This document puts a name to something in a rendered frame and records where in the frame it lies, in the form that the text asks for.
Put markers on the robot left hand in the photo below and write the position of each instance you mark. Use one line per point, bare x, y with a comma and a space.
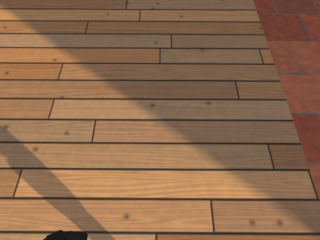
68, 235

